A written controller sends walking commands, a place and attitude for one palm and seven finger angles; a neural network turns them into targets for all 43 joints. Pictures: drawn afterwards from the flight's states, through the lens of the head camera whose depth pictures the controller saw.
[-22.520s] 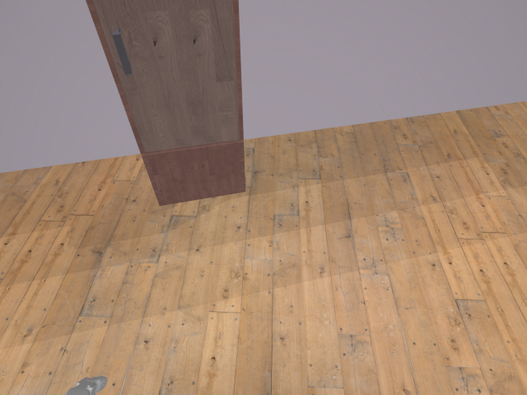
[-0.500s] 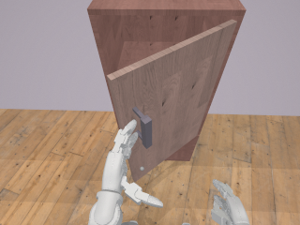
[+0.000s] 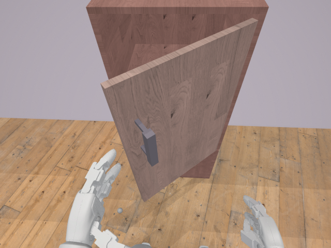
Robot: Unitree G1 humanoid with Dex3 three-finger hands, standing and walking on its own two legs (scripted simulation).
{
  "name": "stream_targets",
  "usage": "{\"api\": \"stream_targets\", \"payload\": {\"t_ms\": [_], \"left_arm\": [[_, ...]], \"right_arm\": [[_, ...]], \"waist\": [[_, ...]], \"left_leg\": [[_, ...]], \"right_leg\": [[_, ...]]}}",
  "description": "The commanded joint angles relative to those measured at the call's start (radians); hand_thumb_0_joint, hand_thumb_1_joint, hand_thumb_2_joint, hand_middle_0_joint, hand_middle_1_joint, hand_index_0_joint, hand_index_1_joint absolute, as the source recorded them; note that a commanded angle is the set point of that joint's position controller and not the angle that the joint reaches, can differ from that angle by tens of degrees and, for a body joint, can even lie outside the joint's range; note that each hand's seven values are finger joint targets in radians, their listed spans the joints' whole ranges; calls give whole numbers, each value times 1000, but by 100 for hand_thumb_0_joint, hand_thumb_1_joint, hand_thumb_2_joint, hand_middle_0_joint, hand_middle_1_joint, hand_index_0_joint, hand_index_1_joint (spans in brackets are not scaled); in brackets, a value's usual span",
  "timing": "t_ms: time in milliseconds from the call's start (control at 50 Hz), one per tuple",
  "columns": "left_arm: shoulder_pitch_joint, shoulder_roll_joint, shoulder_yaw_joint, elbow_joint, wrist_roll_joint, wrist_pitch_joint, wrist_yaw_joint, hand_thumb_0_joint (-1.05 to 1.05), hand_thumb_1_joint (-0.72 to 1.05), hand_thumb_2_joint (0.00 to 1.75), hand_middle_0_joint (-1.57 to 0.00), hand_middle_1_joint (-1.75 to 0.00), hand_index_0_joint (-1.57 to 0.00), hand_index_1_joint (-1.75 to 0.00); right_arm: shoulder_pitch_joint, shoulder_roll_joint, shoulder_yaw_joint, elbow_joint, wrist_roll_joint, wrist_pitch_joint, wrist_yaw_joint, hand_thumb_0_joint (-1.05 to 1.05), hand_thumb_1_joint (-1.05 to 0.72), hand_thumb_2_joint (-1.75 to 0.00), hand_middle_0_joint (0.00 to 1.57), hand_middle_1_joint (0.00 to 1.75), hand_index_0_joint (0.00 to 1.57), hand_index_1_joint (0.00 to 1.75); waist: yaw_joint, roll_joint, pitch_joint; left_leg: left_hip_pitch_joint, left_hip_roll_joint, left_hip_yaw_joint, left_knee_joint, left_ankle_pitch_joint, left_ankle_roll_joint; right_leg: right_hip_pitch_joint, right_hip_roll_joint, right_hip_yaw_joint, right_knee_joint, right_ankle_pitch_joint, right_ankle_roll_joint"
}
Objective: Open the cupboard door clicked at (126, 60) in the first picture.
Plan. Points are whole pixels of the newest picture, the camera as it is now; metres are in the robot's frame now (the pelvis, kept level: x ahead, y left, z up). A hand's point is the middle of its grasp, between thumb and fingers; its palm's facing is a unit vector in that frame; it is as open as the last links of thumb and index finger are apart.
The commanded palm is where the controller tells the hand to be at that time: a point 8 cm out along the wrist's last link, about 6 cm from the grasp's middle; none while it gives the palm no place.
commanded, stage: slide the hand sideways off the handle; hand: left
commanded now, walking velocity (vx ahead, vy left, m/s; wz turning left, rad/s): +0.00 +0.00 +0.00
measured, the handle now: (146, 143) +0.34 +0.07 +0.08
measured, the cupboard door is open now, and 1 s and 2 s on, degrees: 40 40 40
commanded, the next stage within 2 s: draw the hand back to the body in 0.08 s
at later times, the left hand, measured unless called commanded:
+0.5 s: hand (88, 206) +0.18 +0.15 +0.11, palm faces -0.02 -1.00 -0.06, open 16.3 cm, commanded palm +0.15 +0.21 +0.13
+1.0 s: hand (28, 188) +0.19 +0.24 +0.16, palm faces +0.25 -0.90 -0.36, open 13.7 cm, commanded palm +0.15 +0.28 +0.19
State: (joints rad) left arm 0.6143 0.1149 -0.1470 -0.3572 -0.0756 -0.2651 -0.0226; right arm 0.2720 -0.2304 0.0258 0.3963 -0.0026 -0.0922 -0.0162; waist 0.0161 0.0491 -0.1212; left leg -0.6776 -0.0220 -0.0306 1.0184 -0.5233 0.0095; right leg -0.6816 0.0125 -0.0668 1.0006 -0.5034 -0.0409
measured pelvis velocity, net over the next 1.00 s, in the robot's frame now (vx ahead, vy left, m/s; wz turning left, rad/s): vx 0.01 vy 0.03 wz -0.01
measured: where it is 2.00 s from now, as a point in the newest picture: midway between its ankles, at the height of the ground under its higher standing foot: outside the picture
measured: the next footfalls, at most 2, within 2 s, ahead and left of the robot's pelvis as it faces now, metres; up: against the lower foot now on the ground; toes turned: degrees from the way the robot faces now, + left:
none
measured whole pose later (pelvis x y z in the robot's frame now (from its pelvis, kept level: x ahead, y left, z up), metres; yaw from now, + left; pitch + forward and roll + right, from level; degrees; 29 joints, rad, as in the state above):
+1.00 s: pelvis +0.01 +0.03 +0.05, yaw +0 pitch +0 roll -2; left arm 0.58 0.31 0.12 -0.47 -0.03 -0.02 0.11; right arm 0.25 -0.21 0.08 0.55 0.01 -0.15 -0.10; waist 0.05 0.06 -0.04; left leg -0.28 -0.04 -0.01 0.66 -0.38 0.05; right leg -0.27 0.00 -0.04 0.61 -0.34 0.01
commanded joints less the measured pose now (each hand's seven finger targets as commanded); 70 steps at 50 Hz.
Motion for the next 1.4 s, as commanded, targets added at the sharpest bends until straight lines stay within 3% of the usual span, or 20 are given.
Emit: {"api": "stream_targets", "payload": {"t_ms": [0, 140, 220, 260, 360, 560, 600, 660, 680, 700, 720, 740, 780, 840, 960, 1020, 1160, 1280, 1360, 1380], "left_arm": [[37, 74, 92, -214, -36, -77, -44, 0, -50, 30, -15, -30, -15, -30], [-45, 79, 123, -215, -96, -106, -90, 0, -50, 30, -15, -30, -15, -30], [-62, 161, 205, -235, -112, -98, -99, 0, -50, 30, -15, -30, -15, -30], [-63, 174, 218, -245, -114, -73, -95, 0, -50, 30, -15, -30, -15, -30], [-47, 152, 239, -186, -151, 5, -109, 0, -50, 30, -15, -30, -15, -30], [-80, 224, 317, -278, -172, 51, -130, 0, -50, 30, -15, -30, -15, -30], [-87, 209, 307, -307, -174, 55, -134, 0, -43, 33, -15, -30, -15, -30], [-87, 222, 329, -309, -187, 74, -145, 0, -32, 37, -16, -30, -16, -30], [-79, 358, 339, -387, -30, 98, -18, 0, -29, 39, -16, -30, -16, -30], [-13, 269, 304, -358, -15, 129, 35, 0, -26, 40, -16, -30, -16, -30], [-16, 240, 279, -362, -5, 143, 58, 0, -22, 42, -16, -30, -16, -30], [-20, 231, 268, -361, 11, 154, 76, 0, -18, 43, -16, -30, -16, -30], [-51, 258, 289, -348, 29, 165, 107, 0, -12, 47, -16, -30, -16, -30], [-72, 292, 333, -344, 43, 167, 136, 0, -1, 51, -17, -30, -17, -30], [-112, 326, 385, -351, 50, 163, 159, 0, 20, 60, -18, -30, -18, -30], [-110, 329, 414, -332, 47, 163, 161, 0, 31, 64, -18, -30, -18, -30], [-150, 374, 501, -300, 42, 155, 160, 0, 55, 75, -19, -30, -19, -30], [-206, 410, 569, -312, 35, 145, 161, 0, 76, 84, -19, -30, -19, -30], [-236, 445, 628, -274, 27, 143, 161, 0, 90, 90, -20, -30, -20, -30], [-222, 407, 597, -257, 25, 144, 154, 0, 90, 90, -20, -30, -20, -30]], "right_arm": [[-60, -88, -47, -171, 6, -60, -15, 0, -90, -90, 20, 30, 20, 30], [-68, -92, -43, -157, 11, -95, -33, 0, -90, -90, 20, 30, 20, 30], [-70, -97, -45, -150, 19, -105, -44, 0, -90, -90, 20, 30, 20, 30], [-82, -96, -41, -150, 23, -109, -47, 0, -90, -90, 20, 30, 20, 30], [-102, -96, -33, -139, 38, -118, -56, 0, -90, -90, 20, 30, 20, 30], [-100, -103, -23, -107, 40, -157, -66, 0, -90, -90, 20, 30, 20, 30], [-103, -101, -17, -108, 43, -165, -64, 0, -90, -90, 20, 30, 20, 30], [-104, -106, -16, -92, 45, -175, -65, 0, -90, -90, 20, 30, 20, 30], [-97, -98, -20, -86, 28, -152, -87, 0, -90, -90, 20, 30, 20, 30], [-94, -75, -12, -83, 20, -142, -92, 0, -90, -90, 20, 30, 20, 30], [-93, -80, -9, -82, 20, -137, -90, 0, -90, -90, 20, 30, 20, 30], [-98, -80, -7, -72, 20, -129, -88, 0, -90, -90, 20, 30, 20, 30], [-111, -85, -3, -56, 17, -117, -88, 0, -90, -90, 20, 30, 20, 30], [-126, -85, -2, -44, 11, -109, -96, 0, -90, -90, 20, 30, 20, 30], [-154, -92, 2, -3, 6, -113, -93, 0, -90, -90, 20, 30, 20, 30], [-160, -92, -2, 16, 3, -113, -88, 0, -90, -90, 20, 30, 20, 30], [-183, -103, -17, 48, 0, -96, -77, 0, -90, -90, 20, 30, 20, 30], [-187, -102, -22, 67, -3, -86, -70, 0, -90, -90, 20, 30, 20, 30], [-198, -105, -28, 80, -2, -73, -71, 0, -90, -90, 20, 30, 20, 30], [-198, -101, -28, 79, -2, -69, -69, 0, -90, -90, 20, 30, 20, 30]], "waist": [[-9, -103, -136], [-25, -91, -135], [-6, -77, -172], [3, -43, -164], [1, -114, -78], [17, -39, -56], [21, 21, -54], [23, -11, -68], [55, -11, -78], [36, -13, -31], [27, -31, -6], [27, 11, 13], [26, 4, 36], [30, -21, 39], [41, 46, 31], [43, 2, 47], [56, 0, 53], [59, 70, 44], [64, 35, 58], [58, 29, 74]], "left_leg": [[-8, -10, 1, -99, 257, 11], [-45, -13, 4, -60, 197, 8], [-21, -10, 5, -78, 205, 10], [3, -10, 3, -101, 211, 14], [35, -3, -4, -153, 190, 16], [156, 5, -20, -245, 250, 14], [190, 8, -24, -271, 260, 8], [219, 12, -36, -288, 303, 5], [245, 25, -24, -330, 327, 16], [258, 22, -20, -347, 318, 13], [257, 24, -28, -356, 320, 9], [276, 30, -28, -368, 331, 10], [306, 38, -40, -405, 343, 7], [349, 38, -35, -447, 344, 9], [443, 51, -50, -534, 444, -12], [472, 55, -46, -560, 518, -18], [530, 63, -36, -617, 602, -31], [572, 60, -27, -642, 650, -39], [576, 55, -13, -649, 638, -29], [579, 55, -8, -651, 638, -27]], "right_leg": [[172, -13, 84, -163, 343, 24], [147, -28, 129, -196, 236, 35], [187, -30, 142, -216, 215, 34], [197, -26, 134, -228, 205, 27], [195, -18, 109, -285, 154, 33], [237, 4, 40, -292, 228, 20], [237, 8, 17, -284, 239, 15], [270, 13, 3, -290, 287, 14], [315, -14, 65, -339, 299, 4], [304, -19, 55, -364, 285, 8], [300, -19, 43, -366, 281, 10], [307, -20, 41, -375, 281, 10], [329, -18, 34, -401, 278, 10], [373, -17, 32, -440, 282, 11], [470, -19, 28, -495, 322, 8], [506, -15, 24, -520, 369, 11], [580, -11, 26, -574, 425, 9], [616, -12, 35, -602, 464, 7], [635, -10, 38, -627, 490, 5], [624, -11, 38, -628, 491, 9]]}}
